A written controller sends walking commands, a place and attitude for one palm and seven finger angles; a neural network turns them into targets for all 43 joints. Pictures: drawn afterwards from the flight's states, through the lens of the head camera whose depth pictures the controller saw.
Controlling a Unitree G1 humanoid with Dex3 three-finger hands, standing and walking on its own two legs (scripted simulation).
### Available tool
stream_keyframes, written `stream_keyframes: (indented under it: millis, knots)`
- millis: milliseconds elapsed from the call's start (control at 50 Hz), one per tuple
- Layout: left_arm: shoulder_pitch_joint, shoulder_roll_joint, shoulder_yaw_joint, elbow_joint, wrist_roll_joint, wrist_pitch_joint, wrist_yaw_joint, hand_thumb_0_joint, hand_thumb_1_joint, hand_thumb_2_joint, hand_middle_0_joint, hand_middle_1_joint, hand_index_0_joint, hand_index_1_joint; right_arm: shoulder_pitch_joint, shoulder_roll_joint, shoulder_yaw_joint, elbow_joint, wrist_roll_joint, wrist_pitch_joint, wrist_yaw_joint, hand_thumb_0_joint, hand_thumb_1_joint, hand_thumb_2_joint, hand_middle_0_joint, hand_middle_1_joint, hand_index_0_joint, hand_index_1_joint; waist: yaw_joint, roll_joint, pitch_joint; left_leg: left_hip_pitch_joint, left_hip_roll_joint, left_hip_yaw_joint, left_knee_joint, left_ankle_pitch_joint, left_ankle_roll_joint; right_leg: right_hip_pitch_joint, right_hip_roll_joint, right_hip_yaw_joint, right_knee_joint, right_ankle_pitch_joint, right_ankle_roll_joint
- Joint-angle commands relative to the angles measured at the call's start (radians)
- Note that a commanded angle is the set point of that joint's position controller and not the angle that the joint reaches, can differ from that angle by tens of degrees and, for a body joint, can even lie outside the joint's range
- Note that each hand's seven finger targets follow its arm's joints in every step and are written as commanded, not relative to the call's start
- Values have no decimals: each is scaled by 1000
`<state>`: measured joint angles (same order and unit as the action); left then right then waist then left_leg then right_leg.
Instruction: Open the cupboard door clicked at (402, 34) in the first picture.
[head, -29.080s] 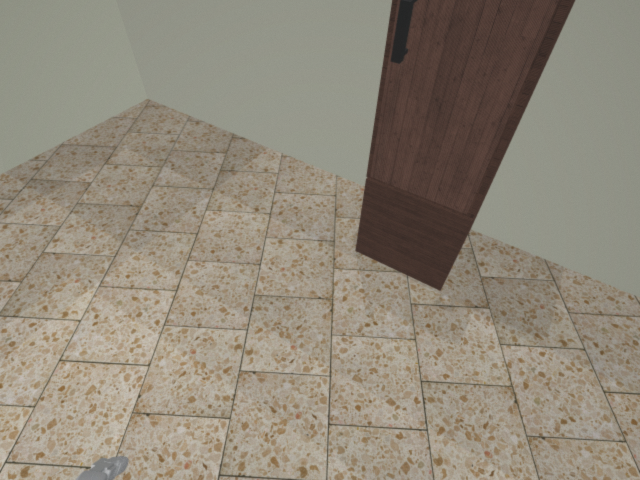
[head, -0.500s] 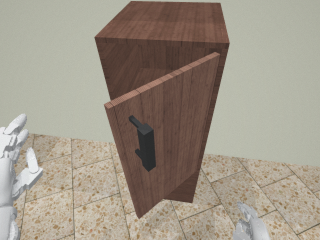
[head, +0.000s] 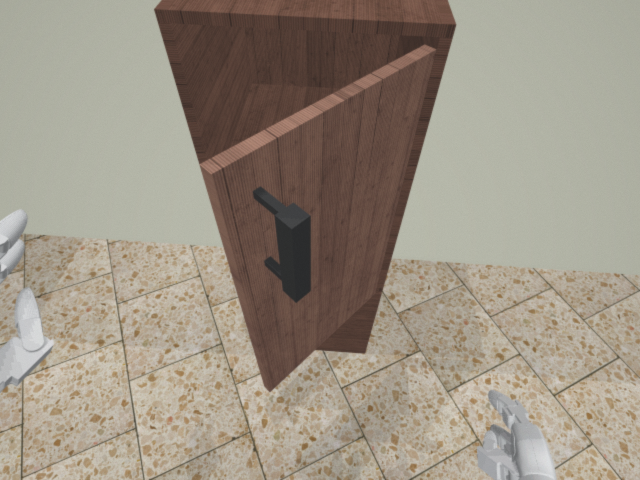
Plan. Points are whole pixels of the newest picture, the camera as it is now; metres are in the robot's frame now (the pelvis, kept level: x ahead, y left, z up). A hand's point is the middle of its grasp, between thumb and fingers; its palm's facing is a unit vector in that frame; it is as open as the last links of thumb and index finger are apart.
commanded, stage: step back with the hand held close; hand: left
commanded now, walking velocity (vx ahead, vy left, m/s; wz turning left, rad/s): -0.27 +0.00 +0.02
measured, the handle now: (281, 246) +0.33 +0.07 +0.14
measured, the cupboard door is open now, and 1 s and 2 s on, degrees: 49 49 49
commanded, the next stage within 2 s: stop stepping back and stand still in 0.70 s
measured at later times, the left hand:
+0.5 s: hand out of the picture +0.12 +0.27 +0.17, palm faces +0.46 -0.75 -0.47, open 7.4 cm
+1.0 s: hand out of the picture +0.01 +0.22 +0.17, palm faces +0.37 -0.75 -0.55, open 7.4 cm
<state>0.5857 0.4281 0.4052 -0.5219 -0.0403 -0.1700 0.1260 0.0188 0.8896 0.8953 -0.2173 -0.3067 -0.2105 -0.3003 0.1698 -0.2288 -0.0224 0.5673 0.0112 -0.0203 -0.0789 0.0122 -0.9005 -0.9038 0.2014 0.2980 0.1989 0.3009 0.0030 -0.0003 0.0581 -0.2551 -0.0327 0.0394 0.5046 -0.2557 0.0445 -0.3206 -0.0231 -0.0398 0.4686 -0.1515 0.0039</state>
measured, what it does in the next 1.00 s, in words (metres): walks backwards: right foot, then left foot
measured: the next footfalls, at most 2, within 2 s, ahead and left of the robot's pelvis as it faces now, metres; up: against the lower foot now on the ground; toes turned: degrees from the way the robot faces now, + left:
right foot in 0.76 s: -0.22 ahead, -0.12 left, +0.00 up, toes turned +5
left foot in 1.00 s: -0.17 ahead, +0.05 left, +0.00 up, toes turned +2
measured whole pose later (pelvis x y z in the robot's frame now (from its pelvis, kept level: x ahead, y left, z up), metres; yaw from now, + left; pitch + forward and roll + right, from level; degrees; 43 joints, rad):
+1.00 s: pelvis -0.19 -0.05 +0.00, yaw -1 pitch +4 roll +1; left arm 0.65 0.46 0.48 -0.56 -0.06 -0.20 0.15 0.01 0.89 0.90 -0.22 -0.31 -0.21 -0.30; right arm 0.19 -0.24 0.00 0.60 0.02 -0.08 -0.09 0.01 -0.90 -0.90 0.20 0.30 0.20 0.30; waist -0.01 -0.03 -0.04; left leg -0.33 -0.02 0.07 0.57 -0.23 0.01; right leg -0.21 0.01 -0.04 0.50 -0.36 -0.03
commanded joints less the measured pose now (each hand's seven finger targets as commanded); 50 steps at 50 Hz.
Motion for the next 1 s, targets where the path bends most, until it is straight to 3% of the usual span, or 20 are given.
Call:
stream_keyframes:
  millis: [0, 100, 160, 240, 280, 340, 360, 400, 440, 480, 540, 660, 720, 760, 780, 800, 820, 880, 940, 980]
  knots:
    - [0, 163, 174, -199, 4, -78, 37, 0, 900, 900, -200, -300, -200, -300, -93, -119, -41, -176, -6, -58, -14, 0, -900, -900, 200, 300, 200, 300, 19, 114, -193, -155, 158, -158, -142, 216, 2, 235, -40, 75, 103, 208, -5]
    - [-62, 127, 150, -171, 26, -86, 35, 0, 900, 900, -200, -300, -200, -300, -75, -134, -41, -184, -6, -73, -12, 0, -900, -900, 200, 300, 200, 300, 14, 144, -113, -403, 206, -188, -211, -132, 51, 306, -18, 75, 226, 80, 6]
    - [-113, 126, 142, -156, 42, -92, 37, 0, 900, 900, -200, -300, -200, -300, -53, -136, -40, -185, -4, -81, -10, 0, -900, -900, 200, 300, 200, 300, 3, 64, -69, -511, 188, -185, -177, -349, 65, 306, -41, 114, 213, 6, 1]
    - [-168, 156, 141, -193, 40, -102, 45, 0, 900, 900, -200, -300, -200, -300, -28, -118, -38, -167, -8, -85, -5, 0, -900, -900, 200, 300, 200, 300, -10, -139, -71, -214, 54, -102, 185, -304, 6, -92, -198, 319, -139, -380, -81]
    - [-172, 166, 138, -228, 29, -108, 56, 0, 900, 900, -200, -300, -200, -300, -33, -94, -23, -132, -14, -82, 2, 0, -900, -900, 200, 300, 200, 300, -12, -193, -123, -11, 31, -57, 396, -204, -20, -256, -284, 312, -221, -431, -123]
    - [-117, 182, 172, -254, 18, -111, 64, 0, 900, 900, -200, -300, -200, -300, -40, -91, -14, -139, -14, -82, -6, 0, -900, -900, 200, 300, 200, 300, -14, -101, -159, 31, 54, -65, 196, -173, -20, -211, -232, 186, -98, -300, -83]
    - [-99, 188, 185, -282, 12, -115, 64, 0, 900, 900, -200, -300, -200, -300, -48, -114, -18, -154, -16, -84, -13, 0, -900, -900, 200, 300, 200, 300, -13, 47, -133, -35, 92, -140, 17, -232, 0, -194, -159, 144, 12, -332, -50]
    - [-94, 197, 222, -331, 30, -141, 73, 0, 900, 900, -200, -300, -200, -300, -69, -135, -35, -177, -27, -105, -26, 0, -900, -900, 200, 300, 200, 300, -5, 465, -107, -405, 362, -493, -362, -437, 114, 50, 51, 28, 569, -267, 21]
    - [-123, 199, 227, -301, 39, -142, 74, 0, 900, 900, -200, -300, -200, -300, -38, -88, -37, -136, -32, -132, -12, 0, -900, -900, 200, 300, 200, 300, -19, 255, -94, -373, 396, -450, -349, -262, 145, -25, 40, 123, 820, -306, 8]
    - [-84, 160, 198, -275, 18, -132, 70, 0, 900, 900, -200, -300, -200, -300, -34, -100, -51, -117, -20, -151, -1, 0, -900, -900, 200, 300, 200, 300, -10, 122, -124, -125, 326, -323, -202, 90, 127, -150, 41, 90, 700, -334, 16]
    - [-27, 108, 138, -242, 7, -110, 61, 0, 900, 900, -200, -300, -200, -300, -14, -100, -50, -75, -18, -172, 12, 0, -900, -900, 200, 300, 200, 300, -16, 171, -176, 76, 302, -269, -183, 332, 100, -146, 42, 28, 450, -358, 30]
    - [-54, 138, 124, -285, -20, -91, 41, 0, 900, 900, -200, -300, -200, -300, -41, -113, -38, -65, -23, -175, 25, 0, -900, -900, 200, 300, 200, 300, 0, 267, -270, 143, 250, -213, -230, 348, 47, 71, 75, -24, 47, -275, 8]
    - [17, 215, 193, -317, -39, -109, 21, 0, 900, 900, -200, -300, -200, -300, -76, -95, -27, -99, -16, -145, 30, 0, -900, -900, 200, 300, 200, 300, 22, 143, -292, 137, 181, -139, -133, 349, -1, 158, 23, 6, -192, -1, -12]
    - [33, 304, 273, -295, -52, -136, 21, 0, 900, 900, -200, -300, -200, -300, -105, -69, -20, -119, -1, -126, 21, 0, -900, -900, 200, 300, 200, 300, 33, -174, -235, -5, 53, 12, 174, -49, -68, 80, -218, 161, -210, 350, -73]
    - [28, 298, 284, -269, -49, -138, 26, 0, 900, 900, -200, -300, -200, -300, -123, -63, -12, -129, 11, -125, 18, 0, -900, -900, 200, 300, 200, 300, 44, -193, -210, -176, 9, -5, 376, -204, -65, 99, -308, 236, -166, 606, -82]
    - [10, 279, 262, -298, -40, -132, 32, 0, 900, 900, -200, -300, -200, -300, -110, -78, -18, -123, 30, -122, 15, 0, -900, -900, 200, 300, 200, 300, 33, -223, -282, -246, -19, -49, 487, -224, -58, 210, -299, 183, -79, 887, -45]
    - [94, 262, 283, -228, -35, -102, 32, 0, 900, 900, -200, -300, -200, -300, -95, -53, -14, -132, 23, -115, 8, 0, -900, -900, 200, 300, 200, 300, 19, -241, -300, -293, 23, -51, 463, -174, -55, 296, -271, 116, -6, 927, -44]
    - [86, 179, 217, -175, -20, -69, 38, 0, 900, 900, -200, -300, -200, -300, -117, -54, 5, -134, 6, -99, -6, 0, -900, -900, 200, 300, 200, 300, -8, -93, -221, -213, 39, 13, 245, -48, -53, 251, -234, 127, -3, 706, -117]
    - [33, 153, 166, -125, -21, -62, 50, 0, 900, 900, -200, -300, -200, -300, -56, -96, -7, -103, -1, -112, -17, 0, -900, -900, 200, 300, 200, 300, -26, -45, -204, -22, 34, 20, -41, 119, -28, 213, -208, 118, 32, 596, -58]
    - [13, 148, 137, -149, -22, -63, 57, 0, 900, 900, -200, -300, -200, -300, -27, -129, -30, -118, 8, -121, -20, 0, -900, -900, 200, 300, 200, 300, -15, -18, -271, 133, 126, -44, -108, 496, 11, 201, -106, 73, 127, 494, 14]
